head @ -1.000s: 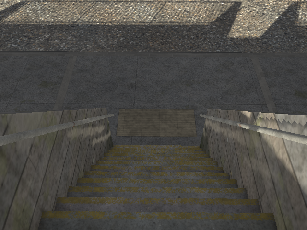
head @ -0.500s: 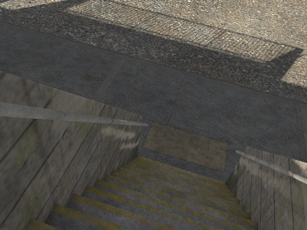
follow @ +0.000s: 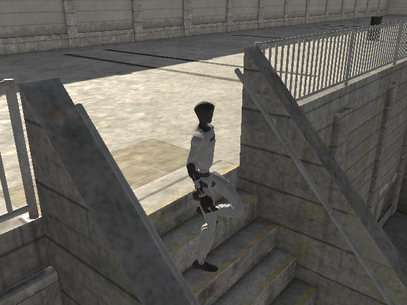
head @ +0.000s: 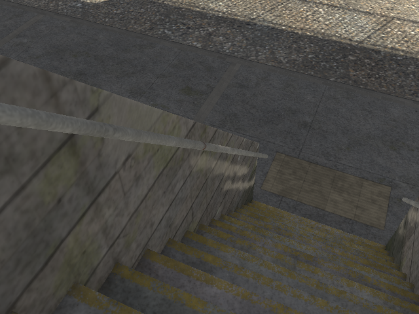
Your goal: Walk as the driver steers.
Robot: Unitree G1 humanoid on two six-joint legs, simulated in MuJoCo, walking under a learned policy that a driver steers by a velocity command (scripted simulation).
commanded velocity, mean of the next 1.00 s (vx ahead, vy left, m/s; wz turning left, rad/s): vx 0.36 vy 0.00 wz -0.22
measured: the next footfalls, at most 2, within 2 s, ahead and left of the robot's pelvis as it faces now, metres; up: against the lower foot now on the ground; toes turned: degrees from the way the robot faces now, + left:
left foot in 0.20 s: -0.02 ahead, +0.13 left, +0.26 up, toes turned +2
left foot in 1.44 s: +0.18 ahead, +0.13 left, +0.00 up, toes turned -36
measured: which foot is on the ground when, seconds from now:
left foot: up 0.00-0.18, down 0.20-0.92, up 0.94-1.00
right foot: down 0.00-1.00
